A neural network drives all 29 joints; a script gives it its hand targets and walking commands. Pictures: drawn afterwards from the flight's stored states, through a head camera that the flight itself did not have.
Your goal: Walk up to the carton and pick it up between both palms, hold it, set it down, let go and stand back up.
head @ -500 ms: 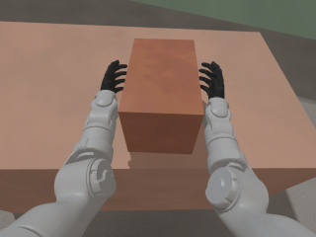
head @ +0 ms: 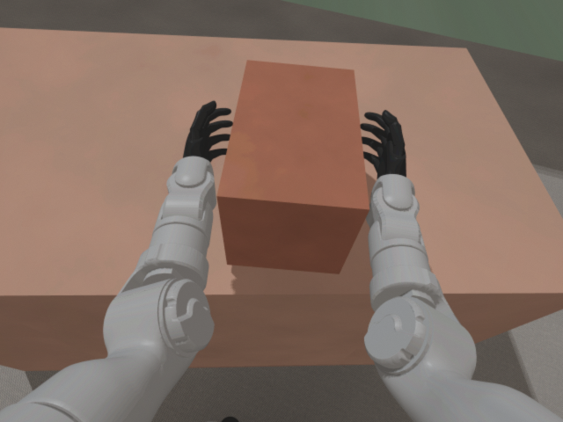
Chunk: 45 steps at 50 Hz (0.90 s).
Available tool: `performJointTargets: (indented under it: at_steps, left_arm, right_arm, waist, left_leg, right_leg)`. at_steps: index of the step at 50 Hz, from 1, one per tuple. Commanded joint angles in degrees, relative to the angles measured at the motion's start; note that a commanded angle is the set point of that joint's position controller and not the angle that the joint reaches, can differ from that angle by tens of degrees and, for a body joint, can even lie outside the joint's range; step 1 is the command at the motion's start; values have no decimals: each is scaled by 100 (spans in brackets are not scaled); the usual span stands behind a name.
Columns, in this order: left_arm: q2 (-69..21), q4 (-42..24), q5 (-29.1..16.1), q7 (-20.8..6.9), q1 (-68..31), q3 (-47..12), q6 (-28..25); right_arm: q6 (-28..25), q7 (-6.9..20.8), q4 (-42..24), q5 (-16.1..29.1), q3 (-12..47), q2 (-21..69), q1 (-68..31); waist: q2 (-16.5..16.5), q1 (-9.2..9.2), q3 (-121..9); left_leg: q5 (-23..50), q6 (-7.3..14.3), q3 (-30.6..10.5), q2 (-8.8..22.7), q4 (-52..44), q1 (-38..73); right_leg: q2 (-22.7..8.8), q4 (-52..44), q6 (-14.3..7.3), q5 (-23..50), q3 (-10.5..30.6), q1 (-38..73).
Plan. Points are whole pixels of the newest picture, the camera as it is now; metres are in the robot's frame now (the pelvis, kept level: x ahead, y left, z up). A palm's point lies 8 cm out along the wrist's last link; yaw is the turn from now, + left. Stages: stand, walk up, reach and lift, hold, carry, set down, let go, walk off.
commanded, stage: set down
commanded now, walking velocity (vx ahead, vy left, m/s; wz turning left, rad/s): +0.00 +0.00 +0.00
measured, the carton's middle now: (292, 164) +0.48 +0.05 +0.04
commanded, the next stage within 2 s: none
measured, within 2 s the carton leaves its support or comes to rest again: neither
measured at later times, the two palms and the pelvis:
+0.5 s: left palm (199, 159) +0.42 +0.18 +0.08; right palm (388, 171) +0.44 -0.09 +0.10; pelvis +0.00 +0.00 +0.00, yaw +0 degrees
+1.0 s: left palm (200, 162) +0.42 +0.18 +0.08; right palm (387, 175) +0.44 -0.09 +0.09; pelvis +0.01 +0.00 +0.00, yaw +0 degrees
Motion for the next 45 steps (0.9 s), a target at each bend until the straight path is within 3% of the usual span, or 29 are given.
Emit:
performJointTargets:
  at_steps: [1, 2, 3, 4, 5, 7, 9, 12, 13, 14, 15, 16, 17, 20, 23, 26, 28, 29, 30, 31, 32, 34, 35, 37, 39, 41, 42, 43, 45]
  left_arm:
    - [-2240, -244, 63, -381, -3404, -1153, -273]
    - [-2423, -377, 59, -375, -3437, -1228, -275]
    - [-2352, -255, 111, -432, -3295, -1061, -259]
    - [-2247, -241, 75, -452, -3389, -1031, -260]
    - [-2139, -280, 109, -488, -3439, -1049, -293]
    - [-2204, -180, 181, -472, -3302, -916, -292]
    - [-2327, -466, 236, -445, -3272, -899, -321]
    - [-2367, -428, 86, -461, -3242, -1100, -354]
    - [-2319, -196, 168, -500, -3249, -913, -321]
    - [-2297, -333, 131, -490, -3117, -984, -298]
    - [-2314, -293, 284, -502, -3097, -846, -295]
    - [-2256, -348, 293, -468, -3285, -886, -274]
    - [-2347, -443, 200, -449, -3284, -975, -281]
    - [-2461, -637, 241, -428, -3139, -1089, -266]
    - [-2321, -375, 409, -482, -2965, -781, -169]
    - [-2210, -482, 366, -507, -2895, -783, -235]
    - [-2362, -507, 433, -522, -2836, -800, -199]
    - [-2338, -652, 480, -482, -2850, -726, -205]
    - [-2352, -681, 350, -507, -2865, -916, -206]
    - [-2359, -596, 432, -515, -2910, -777, -179]
    - [-2224, -584, 509, -528, -2798, -696, -135]
    - [-2219, -488, 601, -556, -2652, -554, -84]
    - [-2361, -605, 471, -536, -2560, -799, -141]
    - [-2392, -712, 497, -565, -2581, -735, -137]
    - [-2342, -804, 543, -500, -2540, -775, -150]
    - [-2482, -853, 519, -482, -2438, -906, -97]
    - [-2380, -716, 611, -516, -2482, -724, -52]
    - [-2391, -789, 589, -512, -2486, -740, -103]
    - [-2316, -889, 504, -458, -2509, -733, -156]
  right_arm:
    - [-62, 769, 274, -208, 1649, 2639, -3196]
    - [-51, 792, 412, -206, 1596, 2524, -3029]
    - [-40, 777, 392, -172, 1689, 2622, -3061]
    - [-22, 781, 185, -186, 1660, 2603, -3147]
    - [15, 745, 312, -346, 1497, 2665, -2986]
    - [-2, 802, 162, -259, 1527, 2637, -3049]
    - [-19, 821, 202, -195, 1622, 2603, -3011]
    - [-6, 792, 239, -286, 1550, 2657, -2826]
    - [-23, 763, 175, -338, 1608, 2714, -2968]
    - [27, 782, 336, -298, 1557, 2652, -2801]
    - [62, 799, 345, -298, 1601, 2755, -2750]
    - [71, 809, 200, -348, 1453, 2622, -2871]
    - [29, 833, 199, -296, 1460, 2624, -2866]
    - [15, 823, 222, -343, 1364, 2557, -2733]
    - [90, 864, 69, -365, 1391, 2499, -2682]
    - [148, 831, -3, -467, 1437, 2663, -2544]
    - [135, 839, 112, -384, 1465, 2740, -2474]
    - [145, 862, 59, -375, 1491, 2735, -2533]
    - [103, 841, -68, -409, 1429, 2681, -2527]
    - [182, 839, 132, -459, 1366, 2648, -2453]
    - [244, 848, 87, -431, 1357, 2687, -2412]
    - [259, 864, -26, -459, 1318, 2622, -2322]
    - [211, 846, 73, -458, 1323, 2720, -2169]
    - [193, 850, 42, -479, 1296, 2615, -2240]
    - [198, 877, 124, -453, 1229, 2580, -2129]
    - [173, 927, 52, -423, 1220, 2479, -2109]
    - [219, 907, 62, -514, 1132, 2505, -2116]
    - [155, 919, -103, -487, 1266, 2593, -2245]
    - [139, 914, -88, -578, 1233, 2569, -2222]
  waist:
    - [226, 128, -3833]
    - [364, -26, -3787]
    - [230, 136, -3571]
    - [105, 95, -3623]
    - [98, -94, -3653]
    - [195, 143, -3531]
    - [212, 153, -3606]
    - [152, -34, -3673]
    - [57, 94, -3440]
    - [104, -15, -3335]
    - [38, 132, -3228]
    - [228, 51, -3269]
    - [308, 92, -3381]
    - [467, -76, -3430]
    - [314, 186, -3078]
    - [86, 148, -3185]
    - [193, 100, -3073]
    - [169, 218, -3036]
    - [260, 9, -3116]
    - [294, 18, -2834]
    - [202, 107, -2666]
    - [93, 71, -2503]
    - [167, -34, -2835]
    - [222, -52, -2739]
    - [571, -38, -2785]
    - [584, -61, -2756]
    - [347, -21, -2351]
    - [358, 34, -2682]
    - [335, 27, -2937]
  left_leg:
    - [2516, -139, 848, -95, 142, 1007]
    - [2569, -198, 782, -74, 154, 1117]
    - [2614, -127, 862, -88, 142, 996]
    - [2345, -79, 821, -121, 125, 1008]
    - [1945, -48, 900, -144, -21, 750]
    - [1799, -11, 849, -110, -105, 602]
    - [2223, -71, 835, -96, -23, 853]
    - [2410, -110, 833, -95, 93, 935]
    - [2302, -77, 837, -91, 71, 786]
    - [2312, -75, 823, -78, 73, 877]
    - [2110, -32, 854, -125, -16, 882]
    - [1862, -48, 830, -106, -129, 904]
    - [2058, -58, 823, -83, -58, 953]
    - [2476, -163, 774, -28, 56, 1346]
    - [2248, -98, 853, -67, 33, 1266]
    - [2019, -23, 881, -89, -74, 959]
    - [2008, -10, 875, -171, -66, 880]
    - [2005, -9, 893, -93, -81, 952]
    - [1937, -14, 893, -129, -103, 862]
    - [1825, 10, 808, -90, -150, 918]
    - [1800, 43, 907, -170, -156, 771]
    - [1732, 83, 897, -164, -210, 903]
    - [1756, 49, 906, -179, -181, 774]
    - [2195, -3, 831, -103, -94, 990]
    - [2139, -88, 803, -83, -114, 1152]
    - [2416, -143, 799, -60, -38, 1359]
    - [2081, -55, 800, -74, -113, 1238]
    - [2472, -89, 844, -63, 5, 1299]
    - [2444, -100, 813, -86, -14, 1180]
  right_leg:
    - [15, 245, 191, 1861, -656, 1745]
    - [32, 269, 212, 1810, -703, 1694]
    - [32, 313, 242, 1934, -664, 1817]
    - [4, 306, 262, 1951, -631, 1811]
    - [-38, 272, 293, 1887, -597, 1988]
    - [-66, 254, 264, 1622, -570, 1913]
    - [15, 304, 266, 1771, -645, 1948]
    - [48, 291, 244, 1892, -645, 1715]
    - [11, 325, 295, 1874, -623, 1913]
    - [29, 298, 261, 1739, -637, 1835]
    - [12, 231, 280, 1666, -589, 1837]
    - [19, 165, 254, 1280, -642, 1735]
    - [26, 185, 240, 1200, -635, 1577]
    - [104, 115, 180, 1090, -750, 1295]
    - [92, 6, 180, 882, -693, 1234]
    - [55, 57, 210, 1133, -634, 1632]
    - [-14, 99, 257, 1447, -535, 1758]
    - [49, 134, 234, 1173, -614, 1709]
    - [32, 60, 220, 1176, -591, 1701]
    - [36, 70, 209, 828, -638, 1620]
    - [25, 81, 236, 1028, -560, 1789]
    - [31, 7, 266, 977, -580, 1793]
    - [-19, 74, 283, 1266, -564, 1760]
    - [68, 51, 217, 1147, -601, 1611]
    - [104, 12, 168, 730, -671, 1339]
    - [136, -42, 153, 780, -720, 1153]
    - [129, -117, 165, 526, -685, 1218]
    - [123, -58, 156, 839, -679, 1203]
    - [129, -39, 150, 840, -669, 1318]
